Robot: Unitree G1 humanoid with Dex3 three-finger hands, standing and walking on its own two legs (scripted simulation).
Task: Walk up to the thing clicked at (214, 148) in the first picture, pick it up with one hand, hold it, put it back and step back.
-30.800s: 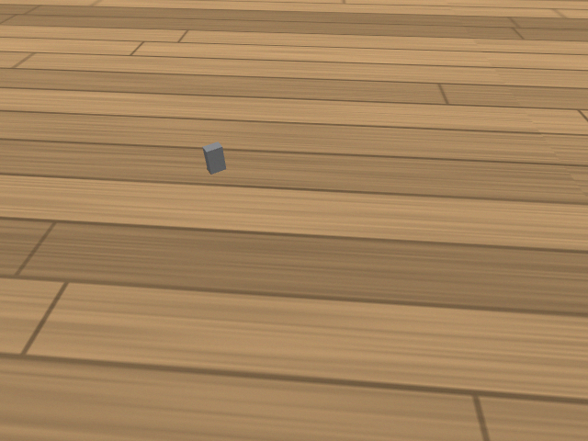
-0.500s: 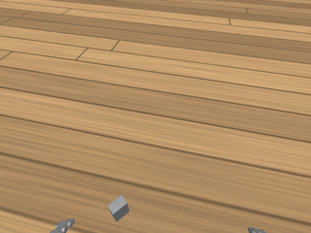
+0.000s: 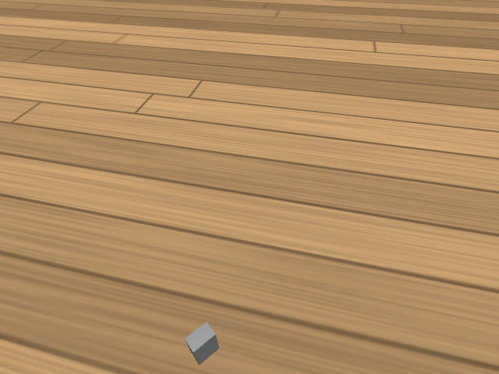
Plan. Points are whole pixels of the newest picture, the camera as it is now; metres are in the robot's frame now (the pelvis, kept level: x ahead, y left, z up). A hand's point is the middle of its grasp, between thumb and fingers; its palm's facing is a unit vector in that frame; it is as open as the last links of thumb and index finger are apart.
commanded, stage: stand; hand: left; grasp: from the side
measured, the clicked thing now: (202, 343) +0.40 +0.21 -0.70
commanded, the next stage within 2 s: step back in 1.52 s
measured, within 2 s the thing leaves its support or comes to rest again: neither
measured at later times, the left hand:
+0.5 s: hand out of the picture +0.07 +0.24 -0.16, palm faces -0.02 -0.94 -0.34, open 7.3 cm
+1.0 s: hand out of the picture +0.10 +0.25 -0.15, palm faces -0.03 -0.94 -0.34, open 7.3 cm
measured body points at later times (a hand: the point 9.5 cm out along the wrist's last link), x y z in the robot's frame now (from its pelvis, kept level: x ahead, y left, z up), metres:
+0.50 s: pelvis +0.01 +0.00 +0.00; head +0.01 +0.00 +0.45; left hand +0.07 +0.29 -0.13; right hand +0.06 -0.29 -0.14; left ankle +0.03 +0.12 -0.74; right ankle +0.01 -0.13 -0.74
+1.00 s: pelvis +0.03 +0.00 +0.01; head +0.04 +0.00 +0.46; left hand +0.10 +0.30 -0.13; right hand +0.10 -0.30 -0.13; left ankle +0.03 +0.12 -0.74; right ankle +0.01 -0.13 -0.74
